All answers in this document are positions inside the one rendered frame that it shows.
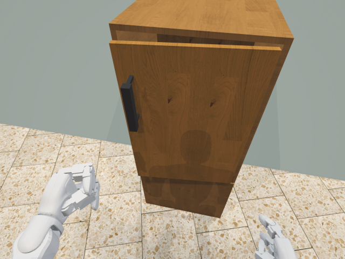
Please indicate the handle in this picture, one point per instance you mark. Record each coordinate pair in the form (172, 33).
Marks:
(129, 104)

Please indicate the robot left hand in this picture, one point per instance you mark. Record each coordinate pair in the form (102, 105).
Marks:
(61, 197)

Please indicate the robot right hand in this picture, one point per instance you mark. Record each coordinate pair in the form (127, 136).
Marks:
(279, 248)

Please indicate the robot left forearm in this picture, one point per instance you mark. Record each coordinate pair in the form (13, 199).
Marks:
(40, 239)

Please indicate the cupboard door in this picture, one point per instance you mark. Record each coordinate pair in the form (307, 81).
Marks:
(197, 104)

